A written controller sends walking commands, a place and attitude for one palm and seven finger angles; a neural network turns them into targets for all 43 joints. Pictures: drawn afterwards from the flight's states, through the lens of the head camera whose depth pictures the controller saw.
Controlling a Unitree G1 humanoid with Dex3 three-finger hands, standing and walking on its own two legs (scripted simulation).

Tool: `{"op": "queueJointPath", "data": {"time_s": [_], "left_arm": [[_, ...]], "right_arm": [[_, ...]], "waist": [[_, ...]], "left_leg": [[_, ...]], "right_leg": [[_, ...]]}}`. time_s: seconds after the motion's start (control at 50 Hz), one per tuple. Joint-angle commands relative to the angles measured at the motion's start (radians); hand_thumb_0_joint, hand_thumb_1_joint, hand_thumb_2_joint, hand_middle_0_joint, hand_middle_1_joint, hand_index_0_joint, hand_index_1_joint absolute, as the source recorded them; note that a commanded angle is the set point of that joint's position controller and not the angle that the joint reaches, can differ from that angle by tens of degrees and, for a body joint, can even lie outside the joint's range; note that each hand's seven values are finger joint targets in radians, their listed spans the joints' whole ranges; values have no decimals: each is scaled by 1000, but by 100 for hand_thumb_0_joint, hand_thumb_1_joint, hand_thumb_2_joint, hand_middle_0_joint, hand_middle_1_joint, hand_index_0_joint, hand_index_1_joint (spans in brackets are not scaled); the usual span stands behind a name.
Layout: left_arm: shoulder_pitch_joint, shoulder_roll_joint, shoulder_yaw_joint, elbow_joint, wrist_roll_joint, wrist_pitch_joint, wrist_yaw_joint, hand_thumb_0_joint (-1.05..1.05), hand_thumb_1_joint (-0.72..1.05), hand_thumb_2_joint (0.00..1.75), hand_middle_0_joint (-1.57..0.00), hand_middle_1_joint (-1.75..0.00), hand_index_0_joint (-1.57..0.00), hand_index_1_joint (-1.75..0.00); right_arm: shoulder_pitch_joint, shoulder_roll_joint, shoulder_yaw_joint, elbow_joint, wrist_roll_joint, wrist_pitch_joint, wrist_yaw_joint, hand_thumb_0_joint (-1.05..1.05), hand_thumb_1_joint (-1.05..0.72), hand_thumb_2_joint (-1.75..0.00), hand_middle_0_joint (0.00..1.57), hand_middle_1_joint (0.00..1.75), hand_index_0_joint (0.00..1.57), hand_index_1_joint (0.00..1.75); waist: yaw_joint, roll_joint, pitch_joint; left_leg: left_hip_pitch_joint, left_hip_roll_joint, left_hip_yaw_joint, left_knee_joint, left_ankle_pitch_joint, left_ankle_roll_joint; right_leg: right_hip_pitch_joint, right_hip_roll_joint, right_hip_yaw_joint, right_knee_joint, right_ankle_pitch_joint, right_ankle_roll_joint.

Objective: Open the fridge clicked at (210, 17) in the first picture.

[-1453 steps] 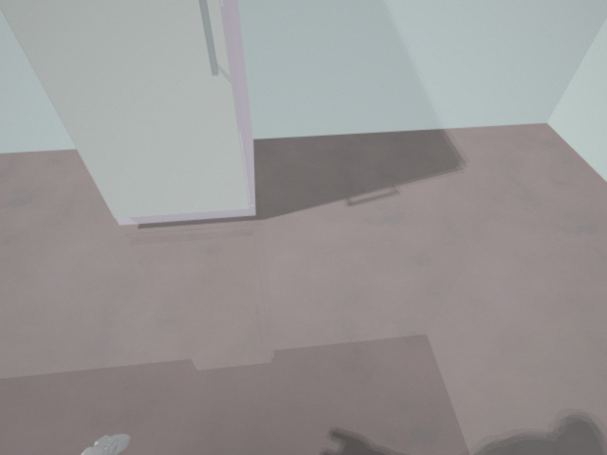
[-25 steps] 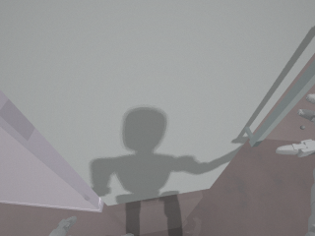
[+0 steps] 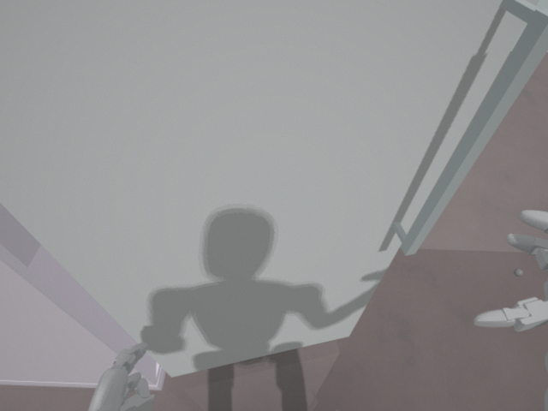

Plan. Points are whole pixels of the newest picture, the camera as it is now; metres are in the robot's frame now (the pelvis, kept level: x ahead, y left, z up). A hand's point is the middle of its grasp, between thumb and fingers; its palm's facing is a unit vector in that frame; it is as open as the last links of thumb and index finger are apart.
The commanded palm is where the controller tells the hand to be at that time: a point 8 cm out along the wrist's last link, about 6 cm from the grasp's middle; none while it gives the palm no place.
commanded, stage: slip the hand off the handle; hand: right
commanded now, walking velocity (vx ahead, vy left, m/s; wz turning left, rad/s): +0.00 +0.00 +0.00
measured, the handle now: (446, 161) +0.41 -0.21 +0.18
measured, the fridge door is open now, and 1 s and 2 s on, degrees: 76 76 76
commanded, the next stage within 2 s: draw the hand back to the body in 0.14 s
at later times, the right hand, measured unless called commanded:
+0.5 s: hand (532, 302) +0.24 -0.28 +0.11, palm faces -0.03 +0.99 -0.13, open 14.7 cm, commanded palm +0.20 -0.33 +0.12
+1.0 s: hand out of the picture +0.20 -0.29 +0.14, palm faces +0.44 +0.83 -0.34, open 13.3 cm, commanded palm +0.16 -0.33 +0.17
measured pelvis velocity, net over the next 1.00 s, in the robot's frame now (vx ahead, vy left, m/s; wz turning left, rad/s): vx -0.01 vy -0.01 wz -0.02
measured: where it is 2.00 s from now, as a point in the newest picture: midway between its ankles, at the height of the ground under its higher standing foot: outside the picture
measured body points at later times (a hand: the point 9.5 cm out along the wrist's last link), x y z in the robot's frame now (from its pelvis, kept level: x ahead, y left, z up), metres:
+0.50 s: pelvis +0.00 +0.01 +0.01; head +0.00 +0.01 +0.46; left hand +0.17 +0.25 -0.06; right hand +0.24 -0.34 +0.12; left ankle +0.00 +0.13 -0.71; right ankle +0.00 -0.09 -0.71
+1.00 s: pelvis -0.01 -0.01 +0.02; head -0.02 +0.00 +0.47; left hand +0.17 +0.21 -0.05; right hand +0.17 -0.34 +0.16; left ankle +0.00 +0.13 -0.71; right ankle +0.00 -0.09 -0.71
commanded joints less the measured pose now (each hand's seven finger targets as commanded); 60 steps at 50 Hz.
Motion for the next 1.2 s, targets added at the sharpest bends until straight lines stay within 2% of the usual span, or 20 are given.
{"op": "queueJointPath", "data": {"time_s": [0.0,0.08,0.16,0.24,0.26,0.28,0.32,0.44,0.5,0.6,0.74,0.76,0.78,0.8,0.82,0.84,0.88,0.96,1.1,1.18], "left_arm": [[-43,147,53,-136,-3,-68,16,0,90,90,-20,-30,-20,-30],[-55,138,49,-148,0,-84,16,0,90,90,-20,-30,-20,-30],[-53,138,49,-141,1,-95,15,0,90,90,-20,-30,-20,-30],[-61,141,46,-128,-2,-113,27,0,90,90,-20,-30,-20,-30],[-47,159,39,-129,-18,-122,34,0,90,90,-20,-30,-20,-30],[-62,156,37,-142,-26,-132,43,0,90,90,-20,-30,-20,-30],[-72,159,30,-153,-27,-152,56,0,90,90,-20,-30,-20,-30],[-74,174,13,-186,-41,-193,48,0,90,90,-20,-30,-20,-30],[-72,174,14,-217,-45,-203,22,0,90,90,-20,-30,-20,-30],[-64,177,26,-256,-52,-229,-7,0,90,90,-20,-30,-20,-30],[-68,169,22,-254,-49,-281,2,0,90,90,-20,-30,-20,-30],[-51,134,19,-205,2,-260,-5,0,90,90,-20,-30,-20,-30],[-54,138,25,-198,8,-260,-6,0,90,90,-20,-30,-20,-30],[-75,126,25,-191,-1,-254,0,0,90,90,-20,-30,-20,-30],[-87,126,28,-184,-4,-244,5,0,90,90,-20,-30,-20,-30],[-78,129,30,-174,-2,-235,7,0,90,90,-20,-30,-20,-30],[-86,120,27,-162,4,-230,8,0,90,90,-20,-30,-20,-30],[-99,111,30,-135,9,-215,12,0,90,90,-20,-30,-20,-30],[-123,102,32,-123,11,-176,2,0,90,90,-20,-30,-20,-30],[-132,98,35,-129,16,-164,-10,0,90,90,-20,-30,-20,-30]], "right_arm": [[-169,-267,-105,-223,26,-37,-4,0,55,-20,25,115,25,115],[-139,-258,-100,-309,24,-35,-4,0,55,-20,25,115,25,115],[-61,-278,-142,-318,42,-36,12,0,55,-20,25,115,25,115],[-156,-243,-89,-330,49,-34,32,0,55,-20,25,115,25,115],[-103,-243,-43,-283,88,-12,137,0,55,-20,25,115,25,115],[-138,-288,-76,-339,113,-5,194,0,55,-20,25,115,25,115],[-132,-353,-121,-367,143,24,274,0,55,-20,25,115,25,115],[-86,-448,-216,-232,235,113,495,0,55,-20,25,115,25,115],[-48,-433,-217,-193,279,140,558,0,55,-20,25,115,25,115],[17,-406,-206,-257,277,177,549,0,55,-20,25,115,25,115],[30,-401,-207,-481,264,180,470,0,37,-29,24,104,24,104],[-47,-438,-189,-634,50,151,190,0,33,-31,24,102,24,102],[95,-281,-102,-573,26,166,58,0,30,-32,24,100,24,100],[173,-189,-47,-604,1,178,-30,0,26,-34,24,98,24,98],[197,-184,-43,-676,-20,177,-98,0,22,-36,24,96,24,96],[209,-237,-89,-730,-41,172,-159,0,19,-37,24,94,24,94],[185,-225,-71,-802,-78,161,-232,0,12,-41,24,89,24,89],[173,-196,-40,-811,-114,159,-295,0,-3,-48,23,81,23,81],[228,-140,-7,-779,-124,171,-305,0,-28,-60,22,66,22,66],[271,-149,-21,-843,-125,167,-302,0,-43,-67,22,58,22,58]], "waist": [[-3,-43,-168],[-9,-93,-201],[-14,-69,-194],[13,-86,-168],[48,-88,-195],[26,-106,-218],[19,-111,-253],[13,-57,-138],[4,-37,-104],[-3,-52,-110],[-3,-90,-106],[-59,-66,-13],[-16,-63,37],[-27,-87,61],[-33,-93,32],[-39,-122,-17],[-31,-151,-35],[-22,-90,-14],[-33,-19,17],[-46,-45,-11]], "left_leg": [[33,-46,-5,-74,146,40],[48,-45,-7,-68,178,42],[61,-45,-9,-70,210,40],[19,-43,-13,-74,160,40],[59,-39,-22,-89,156,42],[87,-36,-27,-96,179,44],[140,-33,-36,-108,233,46],[177,-24,-46,-143,263,38],[158,-22,-72,-155,219,25],[139,-17,-82,-161,166,14],[115,-29,-45,-167,89,24],[142,-20,-43,-217,62,45],[118,-8,-35,-227,33,44],[133,1,-33,-220,22,43],[174,6,-35,-231,35,45],[206,9,-41,-234,49,45],[233,13,-41,-231,72,47],[266,12,-37,-253,114,45],[318,11,-29,-284,178,40],[360,16,-26,-296,236,42]], "right_leg": [[155,-4,92,-150,248,39],[189,-1,87,-139,302,45],[170,1,77,-124,318,42],[170,3,84,-119,253,37],[203,-8,89,-131,231,31],[207,-2,90,-129,240,25],[222,1,81,-127,278,10],[199,8,97,-139,293,-1],[164,9,102,-131,253,-2],[162,6,96,-126,223,-5],[217,-6,114,-166,156,-8],[151,-6,123,-226,119,5],[153,-30,130,-271,24,23],[159,-41,139,-304,-47,27],[177,-39,133,-321,-43,22],[201,-39,126,-327,-31,24],[228,-40,129,-349,-13,28],[277,-44,127,-376,74,25],[342,-44,103,-397,232,29],[384,-47,92,-391,347,38]]}}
